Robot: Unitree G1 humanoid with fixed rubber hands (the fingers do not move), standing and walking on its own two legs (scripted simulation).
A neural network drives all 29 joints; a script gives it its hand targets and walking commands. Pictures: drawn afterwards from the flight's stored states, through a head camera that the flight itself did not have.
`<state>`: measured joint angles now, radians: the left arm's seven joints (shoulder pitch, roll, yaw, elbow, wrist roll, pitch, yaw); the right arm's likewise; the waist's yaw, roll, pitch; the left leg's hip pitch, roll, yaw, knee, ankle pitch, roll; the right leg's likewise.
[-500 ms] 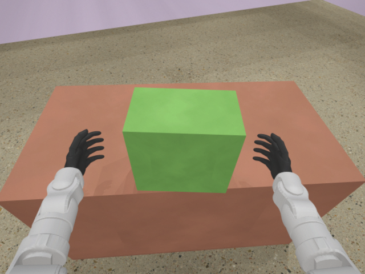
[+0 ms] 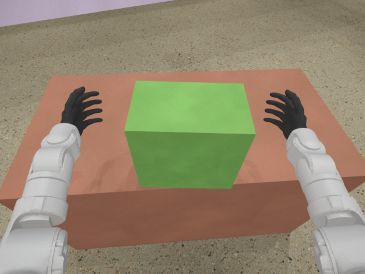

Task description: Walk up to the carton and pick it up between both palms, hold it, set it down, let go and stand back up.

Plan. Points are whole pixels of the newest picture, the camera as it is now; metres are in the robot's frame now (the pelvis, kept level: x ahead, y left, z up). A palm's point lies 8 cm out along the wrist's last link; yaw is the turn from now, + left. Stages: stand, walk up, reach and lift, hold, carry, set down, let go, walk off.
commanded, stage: reach and lift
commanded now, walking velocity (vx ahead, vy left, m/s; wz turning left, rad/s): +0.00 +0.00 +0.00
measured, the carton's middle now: (187, 139) +0.44 -0.01 +0.00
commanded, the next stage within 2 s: none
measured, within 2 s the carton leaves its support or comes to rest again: neither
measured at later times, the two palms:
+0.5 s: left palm (71, 84) +0.44 +0.23 +0.18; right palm (294, 86) +0.44 -0.23 +0.17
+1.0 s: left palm (87, 126) +0.42 +0.23 +0.07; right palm (265, 123) +0.43 -0.20 +0.07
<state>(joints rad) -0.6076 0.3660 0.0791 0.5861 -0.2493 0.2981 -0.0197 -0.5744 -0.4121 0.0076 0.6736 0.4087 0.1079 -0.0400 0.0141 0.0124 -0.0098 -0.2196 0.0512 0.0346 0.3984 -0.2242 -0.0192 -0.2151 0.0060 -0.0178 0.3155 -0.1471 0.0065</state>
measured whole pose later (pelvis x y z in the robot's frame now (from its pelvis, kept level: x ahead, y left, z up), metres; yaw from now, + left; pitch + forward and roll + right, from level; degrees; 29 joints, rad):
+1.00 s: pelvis -0.02 -0.01 -0.01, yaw +2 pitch +17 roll -1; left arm -0.98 0.35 -0.12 1.36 -0.35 -0.15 0.01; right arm -0.91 -0.31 0.07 1.19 0.37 -0.10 -0.05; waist 0.00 0.01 -0.19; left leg -0.61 0.05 -0.01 0.51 -0.21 -0.03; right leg -0.59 0.00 -0.05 0.44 -0.15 0.00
